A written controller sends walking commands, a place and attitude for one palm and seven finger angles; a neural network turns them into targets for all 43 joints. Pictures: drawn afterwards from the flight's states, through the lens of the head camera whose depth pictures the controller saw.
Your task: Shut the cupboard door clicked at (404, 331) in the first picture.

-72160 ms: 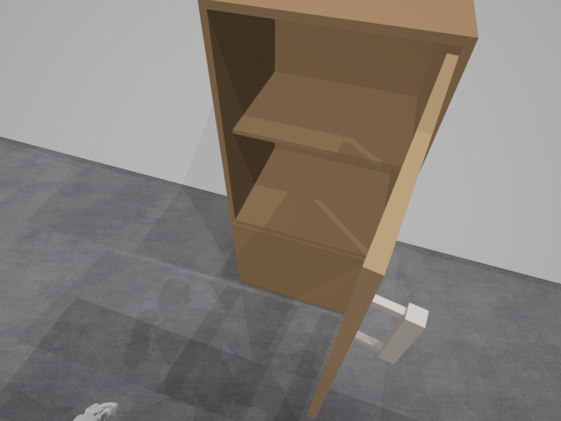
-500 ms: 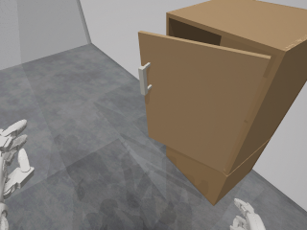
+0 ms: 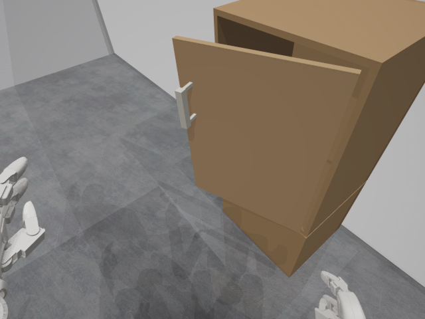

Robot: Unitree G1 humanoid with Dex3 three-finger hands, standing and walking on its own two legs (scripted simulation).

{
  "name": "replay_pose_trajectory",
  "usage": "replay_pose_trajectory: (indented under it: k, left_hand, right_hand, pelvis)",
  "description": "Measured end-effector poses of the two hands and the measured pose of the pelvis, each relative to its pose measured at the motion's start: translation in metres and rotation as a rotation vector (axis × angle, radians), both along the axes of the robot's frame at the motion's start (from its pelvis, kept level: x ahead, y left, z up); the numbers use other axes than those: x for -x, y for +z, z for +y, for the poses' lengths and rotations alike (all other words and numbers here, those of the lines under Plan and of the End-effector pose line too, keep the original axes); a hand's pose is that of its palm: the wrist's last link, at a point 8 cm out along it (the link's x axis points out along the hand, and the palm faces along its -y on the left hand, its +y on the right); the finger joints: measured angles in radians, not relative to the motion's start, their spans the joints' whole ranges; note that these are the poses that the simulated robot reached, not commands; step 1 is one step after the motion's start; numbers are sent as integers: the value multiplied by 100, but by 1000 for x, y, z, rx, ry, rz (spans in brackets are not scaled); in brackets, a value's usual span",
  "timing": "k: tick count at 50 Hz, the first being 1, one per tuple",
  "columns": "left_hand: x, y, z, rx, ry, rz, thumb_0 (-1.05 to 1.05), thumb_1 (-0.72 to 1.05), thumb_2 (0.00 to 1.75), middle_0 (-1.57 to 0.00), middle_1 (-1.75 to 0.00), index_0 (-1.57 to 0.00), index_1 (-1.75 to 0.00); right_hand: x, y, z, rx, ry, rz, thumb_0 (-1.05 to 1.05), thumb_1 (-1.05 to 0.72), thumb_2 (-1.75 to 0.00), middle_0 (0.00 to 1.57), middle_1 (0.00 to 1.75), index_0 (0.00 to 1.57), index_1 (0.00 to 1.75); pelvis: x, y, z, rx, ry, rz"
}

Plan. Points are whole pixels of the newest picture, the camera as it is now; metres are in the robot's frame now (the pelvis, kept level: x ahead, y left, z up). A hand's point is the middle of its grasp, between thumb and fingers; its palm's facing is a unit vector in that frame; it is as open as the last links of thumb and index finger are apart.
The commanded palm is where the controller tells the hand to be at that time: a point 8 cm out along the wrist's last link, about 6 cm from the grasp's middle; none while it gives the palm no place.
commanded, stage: step back with the hand held close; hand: left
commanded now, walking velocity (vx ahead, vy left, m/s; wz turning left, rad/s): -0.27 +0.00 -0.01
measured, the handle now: (187, 105) +0.64 +0.14 +0.07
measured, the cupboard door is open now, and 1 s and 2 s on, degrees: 21 21 21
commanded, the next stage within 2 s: stop stepping back and stand still in 1.08 s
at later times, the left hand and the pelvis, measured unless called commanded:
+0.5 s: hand out of the picture +0.13 +0.31 +0.15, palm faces +0.40 -0.79 -0.47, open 7.4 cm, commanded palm +0.07 +0.34 +0.17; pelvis -0.07 +0.04 -0.01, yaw +0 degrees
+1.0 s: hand out of the picture +0.03 +0.33 +0.16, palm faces +0.48 -0.78 -0.41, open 7.4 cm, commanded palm -0.05 +0.36 +0.17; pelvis -0.17 +0.05 -0.02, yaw +4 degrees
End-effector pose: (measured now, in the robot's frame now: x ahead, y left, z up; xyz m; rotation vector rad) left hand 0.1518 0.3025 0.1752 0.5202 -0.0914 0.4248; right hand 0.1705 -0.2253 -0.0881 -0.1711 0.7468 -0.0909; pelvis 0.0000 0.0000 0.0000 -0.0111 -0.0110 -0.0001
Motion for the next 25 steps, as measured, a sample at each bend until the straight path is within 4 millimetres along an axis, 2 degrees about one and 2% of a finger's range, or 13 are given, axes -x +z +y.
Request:
replay_pose_trajectory:
  k: [6, 12, 19, 25]
  left_hand:
    - [-4, -4, -1, -18, -45, 26, 2, 89, 90, -21, -30, -21, -30]
    - [3, 1, 7, -54, -93, 5, 2, 89, 90, -22, -30, -22, -30]
    - [28, -2, 29, -52, -87, -34, 2, 89, 90, -22, -30, -22, -30]
    - [58, -7, 40, -54, -68, -80, 2, 89, 90, -22, -30, -22, -30]
  right_hand:
    - [8, -2, -10, 34, -64, 35, 2, -91, -90, 20, 30, 20, 30]
    - [22, 6, -8, 55, -110, 25, 2, -91, -90, 20, 30, 20, 30]
    - [50, 15, 7, 81, -105, 6, 2, -91, -90, 20, 30, 20, 30]
    - [79, 13, 21, 106, -68, 5, 2, -91, -90, 20, 30, 20, 30]
  pelvis:
    - [5, -3, 7, 0, -11, 29]
    - [18, -5, 17, 1, -21, 32]
    - [43, -7, 29, 15, -26, 30]
    - [68, -11, 37, 29, -5, 24]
